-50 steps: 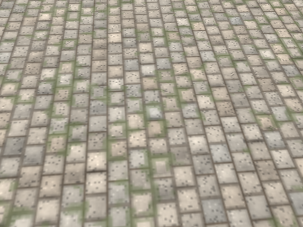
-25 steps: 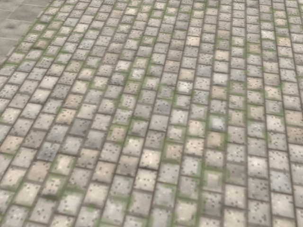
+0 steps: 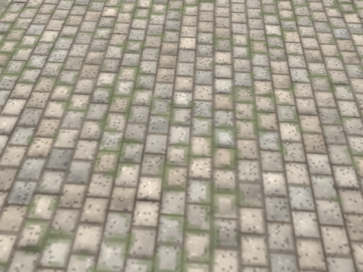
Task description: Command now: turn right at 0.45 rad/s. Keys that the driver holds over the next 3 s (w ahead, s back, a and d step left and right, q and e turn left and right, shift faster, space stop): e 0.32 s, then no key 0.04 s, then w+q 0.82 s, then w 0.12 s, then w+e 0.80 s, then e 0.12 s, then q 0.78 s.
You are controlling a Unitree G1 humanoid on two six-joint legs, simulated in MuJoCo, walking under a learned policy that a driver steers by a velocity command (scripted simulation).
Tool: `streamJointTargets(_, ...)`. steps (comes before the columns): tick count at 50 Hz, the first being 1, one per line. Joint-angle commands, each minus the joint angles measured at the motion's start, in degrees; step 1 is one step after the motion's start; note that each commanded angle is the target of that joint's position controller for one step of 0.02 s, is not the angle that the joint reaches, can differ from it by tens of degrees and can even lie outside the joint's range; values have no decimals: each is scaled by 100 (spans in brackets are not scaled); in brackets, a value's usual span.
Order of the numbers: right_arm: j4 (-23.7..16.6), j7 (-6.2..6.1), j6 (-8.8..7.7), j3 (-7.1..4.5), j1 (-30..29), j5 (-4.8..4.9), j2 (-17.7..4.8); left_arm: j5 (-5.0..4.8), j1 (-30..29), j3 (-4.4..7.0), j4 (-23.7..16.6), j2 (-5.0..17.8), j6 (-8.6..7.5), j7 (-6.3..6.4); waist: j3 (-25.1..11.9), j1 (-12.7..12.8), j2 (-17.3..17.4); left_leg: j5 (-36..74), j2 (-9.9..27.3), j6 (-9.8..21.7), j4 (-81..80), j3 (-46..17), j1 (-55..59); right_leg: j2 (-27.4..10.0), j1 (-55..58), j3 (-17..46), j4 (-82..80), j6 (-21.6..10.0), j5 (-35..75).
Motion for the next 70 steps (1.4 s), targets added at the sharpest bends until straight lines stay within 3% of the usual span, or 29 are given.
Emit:
streamJointTargets(1, -316, -20, -52, -290, -299, 31, -1040, 2, -297, -3, -573, 215, -10, -95, -469, -102, 1081, 3182, 1359, 1170, -476, -610, 461, -241, -77, -191, -513, 101, 323)
streamJointTargets(6, -125, 39, -52, -301, -153, 202, -1054, 34, 332, 142, -575, 513, 50, -184, -732, 155, 798, 2084, 1244, 649, 560, -113, -39, 126, 1504, -546, -2638, -373, 1853)
streamJointTargets(7, -46, 84, -92, -240, 183, 53, -828, 27, 540, 278, -600, 942, 49, -98, -818, 120, -249, 715, 825, 124, 1726, 408, -946, -441, 2404, 475, -3025, -699, 3536)
streamJointTargets(8, -446, 76, -106, -79, -154, -213, -436, 134, 572, 393, -781, 1681, -11, -43, -874, 99, -1760, -2426, -131, -400, 3274, 394, -2570, -2123, 2822, 2987, -3261, -1965, 5257)
streamJointTargets(9, -494, 19, -114, -159, -576, -48, -718, 322, 746, 302, -813, 1392, -159, -105, -1260, 504, -929, -2632, -173, -359, 4227, -513, -2614, -2331, 2568, 3276, -3471, -2562, 4620)
streamJointTargets(10, -479, 2, -92, -210, -607, 83, -869, 299, 473, 240, -818, 1230, -271, -109, -914, 326, -664, -2168, -53, -261, 4425, -623, -2705, -2050, 2300, 2748, -3532, -2345, 4038)
streamJointTargets(11, -371, -35, -73, -252, -501, 76, -926, 172, 192, 216, -822, 1068, -315, -66, -689, 179, -443, -1636, 68, -220, 4245, -647, -2720, -1688, 2127, 2338, -3548, -1988, 3322)
streamJointTargets(13, -287, -88, -51, -299, -443, 5, -976, 65, -150, 112, -900, 827, -267, 36, -542, 44, -480, -910, 89, -279, 3946, -665, -2450, -1306, 1758, 1961, -3596, -1656, 3060)
streamJointTargets(19, -194, 5, -93, -209, -204, 49, -677, 109, 35, 28, -925, 648, -194, 177, -869, 65, -510, -189, -22, -480, 2839, -540, -2102, -1063, 1949, 1733, -3680, -1673, 2272)
streamJointTargets(22, -196, 129, -180, -118, -389, 94, -607, 162, 198, -37, -755, 607, -245, 150, -609, 304, -866, -36, 107, -442, 2079, -319, -1855, -1104, 1723, 1927, -4158, -1670, 253)
streamJointTargets(27, -225, 258, -410, -54, -561, 196, -687, 174, 432, -1, -556, 880, -382, 68, -114, 504, -593, -247, 171, -81, 1345, -217, -1916, -1447, 1831, 2083, -4387, -1721, -220)
streamJointTargets(31, -179, 342, -520, 8, -389, 237, -637, 91, 401, 6, -494, 884, -465, 4, -32, 388, -478, -245, 133, 225, 851, -71, -1541, -1492, 1784, 1778, -4423, -1676, -129)
streamJointTargets(34, 56, 357, -541, 9, 207, 208, -602, 40, 231, -14, -498, 773, -468, -43, -197, -16, -240, 228, -116, 424, 163, 220, -297, -1226, 1222, 1131, -3943, -1444, 155)
streamJointTargets(35, 183, 330, -529, -38, 648, 234, -701, 86, 204, -66, -509, 599, -490, -59, -347, -211, -157, 140, -110, 526, 118, 73, 334, -1048, 885, 838, -3451, -1290, 454)
streamJointTargets(36, 284, 288, -524, -140, 1271, 270, -1017, 176, 9, -173, -625, 268, -547, -80, -539, -467, 491, -144, 525, 821, -337, -963, 1087, -577, 287, 194, -2048, -945, 1051)
streamJointTargets(37, 314, 313, -531, -349, 1707, 248, -1788, 239, -221, -219, -1026, 116, -700, -92, -590, -495, 1861, -857, 1666, 1735, -1074, -3529, 1981, 325, -1458, -497, -270, -460, 390)
streamJointTargets(38, 276, 365, -583, -247, 1777, 176, -1403, 124, -407, -137, -1057, 486, -829, -98, -452, -621, 1337, -1309, 1960, 2055, -1426, -4280, 2114, 179, -2268, 161, 618, -443, -392)
streamJointTargets(39, 193, 365, -625, -176, 1527, 118, -1164, -1, -327, -90, -1033, 620, -911, -156, -210, -462, 1055, -1160, 1796, 1906, -1383, -3835, 2072, -115, -2541, 368, 918, -530, 56)
streamJointTargets(41, 60, 357, -611, -123, 1292, 127, -983, 124, -399, -89, -986, 594, -982, -205, -68, -369, 570, -152, 1388, 1668, -1382, -2994, 1905, -323, -2572, 287, 606, -506, 808)
streamJointTargets(43, -15, 308, -546, -74, 1210, 139, -889, 217, -474, -82, -1015, 490, -973, -243, -94, -240, 590, 886, 1088, 1521, -1438, -2428, 1510, -350, -2100, 204, -3, -359, 1277)
streamJointTargets(49, -15, 102, -406, -172, 1371, 167, -1150, 153, -1332, -225, -1290, 61, -931, -261, 57, -456, 731, 1539, 548, 1204, -1445, -1593, 114, 113, -653, -112, -2115, 8, 2916)
streamJointTargets(55, 48, 69, -342, -247, 1355, 216, -1158, 79, -924, -22, -1284, 540, -981, -197, -122, -91, 948, 2382, 899, 894, -716, -2117, 568, 54, 273, 185, -2615, -332, 2631)
streamJointTargets(57, -111, 112, -295, -142, 1179, 122, -887, 135, 438, 164, -1024, 856, -983, -102, -1225, 608, 848, 2975, 350, 578, 1155, -1816, 81, -280, 2369, 297, -2631, -737, 2527)
streamJointTargets(58, -284, 114, -299, 3, 1382, 6, -402, 223, 1325, 237, -959, 1195, -930, -45, -2234, 752, -133, 1195, -233, 341, 3006, -1396, -1173, -1456, 4178, 1780, -2554, -1154, 1677)
streamJointTargets(59, -393, 145, -369, 113, 2233, 255, -112, 254, 1313, 231, -842, 1314, -878, -134, -2760, 197, -2145, -1958, -678, 156, 4522, -1211, -2714, -2535, 5028, 4538, -3489, -1857, 444)
streamJointTargets(60, -186, 144, -368, -18, 1897, 350, -781, 165, 1037, 89, -922, 648, -868, -131, -1902, 353, -1234, -1508, -217, 127, 5006, -1301, -3162, -2272, 4361, 4212, -3761, -1663, -337)
streamJointTargets(62, -292, 152, -387, -50, 950, 219, -892, 192, 603, 14, -835, 386, -825, -117, -753, 319, -191, -615, 183, 149, 4698, -910, -2952, -1785, 2767, 2510, -3886, -1438, 878)
streamJointTargets(64, -350, 207, -390, -48, 777, 196, -722, 277, 444, -32, -733, 243, -848, -115, -450, 92, -309, -333, 403, 191, 4312, -916, -2578, -1474, 1975, 1746, -4143, -1498, 1809)
streamJointTargets(70, -627, 313, -509, 180, -23, 25, -279, 43, 547, 43, -484, 542, -874, -103, -77, 71, -224, 477, 523, 26, 2275, -470, -2542, -1274, 1480, 1024, -4661, -1804, 2637)
Next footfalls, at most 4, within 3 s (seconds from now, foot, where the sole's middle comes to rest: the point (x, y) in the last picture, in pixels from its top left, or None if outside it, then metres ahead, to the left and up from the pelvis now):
0.14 right None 0.04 -0.13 -0.78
0.72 left None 0.13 0.08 -0.78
1.14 right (227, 267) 0.47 -0.14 -0.78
1.60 left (146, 212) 0.68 0.16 -0.78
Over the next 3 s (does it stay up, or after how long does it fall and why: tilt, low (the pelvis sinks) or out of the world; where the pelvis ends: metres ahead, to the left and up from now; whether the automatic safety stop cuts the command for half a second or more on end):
stays up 1.03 -0.04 0.00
